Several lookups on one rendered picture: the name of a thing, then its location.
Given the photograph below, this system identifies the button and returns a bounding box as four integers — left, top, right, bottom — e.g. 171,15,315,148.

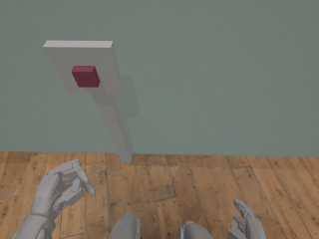
71,66,100,88

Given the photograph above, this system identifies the robot thigh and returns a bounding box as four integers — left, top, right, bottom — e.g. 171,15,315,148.
108,215,142,239
177,223,213,239

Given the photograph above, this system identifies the panel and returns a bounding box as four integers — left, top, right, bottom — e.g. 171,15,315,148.
43,40,133,163

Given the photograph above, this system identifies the left robot thigh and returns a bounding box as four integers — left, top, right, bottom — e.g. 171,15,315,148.
108,215,142,239

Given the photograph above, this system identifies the right robot thigh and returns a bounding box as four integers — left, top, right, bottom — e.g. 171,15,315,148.
177,223,213,239

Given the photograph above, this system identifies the left robot hand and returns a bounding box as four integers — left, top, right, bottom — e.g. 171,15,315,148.
31,158,97,220

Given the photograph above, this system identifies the left robot forearm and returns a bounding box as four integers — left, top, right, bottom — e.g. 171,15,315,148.
11,213,56,239

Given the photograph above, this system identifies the right robot hand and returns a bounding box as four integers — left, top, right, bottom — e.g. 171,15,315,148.
228,198,267,239

